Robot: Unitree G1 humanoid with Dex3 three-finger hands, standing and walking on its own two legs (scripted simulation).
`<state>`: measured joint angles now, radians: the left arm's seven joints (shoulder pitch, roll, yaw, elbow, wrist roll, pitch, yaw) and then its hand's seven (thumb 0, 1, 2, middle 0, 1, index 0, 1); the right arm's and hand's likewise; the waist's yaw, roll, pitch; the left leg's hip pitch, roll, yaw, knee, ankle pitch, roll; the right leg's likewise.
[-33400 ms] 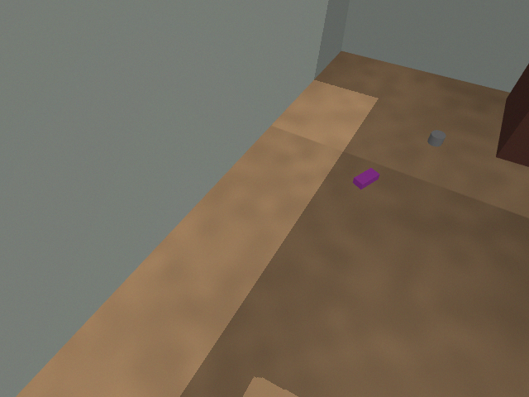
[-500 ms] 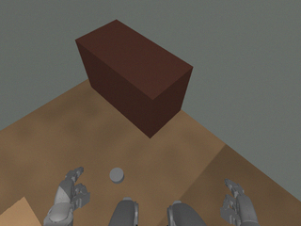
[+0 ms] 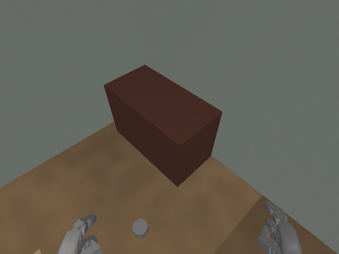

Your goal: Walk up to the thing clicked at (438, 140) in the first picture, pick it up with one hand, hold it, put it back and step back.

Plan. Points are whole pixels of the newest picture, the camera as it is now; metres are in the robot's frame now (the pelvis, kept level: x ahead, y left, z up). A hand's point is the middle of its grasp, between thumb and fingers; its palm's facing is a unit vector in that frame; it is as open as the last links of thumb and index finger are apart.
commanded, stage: home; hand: left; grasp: from above
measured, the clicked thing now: (140, 228) +0.39 +0.17 -0.69
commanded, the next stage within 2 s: stand in 1.76 s
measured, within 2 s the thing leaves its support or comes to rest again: neither
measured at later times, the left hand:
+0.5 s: hand (103, 253) +0.16 +0.17 -0.05, palm faces +0.03 -0.98 -0.20, open 7.4 cm
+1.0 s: hand (102, 252) +0.16 +0.17 -0.05, palm faces +0.03 -0.98 -0.20, open 7.4 cm
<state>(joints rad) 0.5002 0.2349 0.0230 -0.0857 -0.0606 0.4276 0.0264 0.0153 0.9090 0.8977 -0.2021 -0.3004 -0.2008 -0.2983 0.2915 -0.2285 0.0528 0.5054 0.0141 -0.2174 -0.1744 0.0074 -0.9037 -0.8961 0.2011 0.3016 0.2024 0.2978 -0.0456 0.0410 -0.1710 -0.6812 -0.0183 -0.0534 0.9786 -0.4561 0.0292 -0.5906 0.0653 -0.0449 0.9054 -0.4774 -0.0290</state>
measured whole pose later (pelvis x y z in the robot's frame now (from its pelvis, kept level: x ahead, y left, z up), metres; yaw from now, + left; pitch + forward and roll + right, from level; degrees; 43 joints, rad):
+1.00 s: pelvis +0.00 -0.01 +0.00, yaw +0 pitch +9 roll -2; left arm 0.50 0.24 0.02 -0.10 -0.06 0.42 0.02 0.02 0.91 0.90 -0.20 -0.30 -0.20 -0.30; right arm 0.30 -0.23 0.05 0.54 0.01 -0.23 -0.18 0.01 -0.90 -0.90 0.20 0.30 0.20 0.30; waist -0.04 0.04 -0.17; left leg -0.70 -0.01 -0.05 0.99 -0.46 0.02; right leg -0.61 0.07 -0.04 0.93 -0.48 -0.04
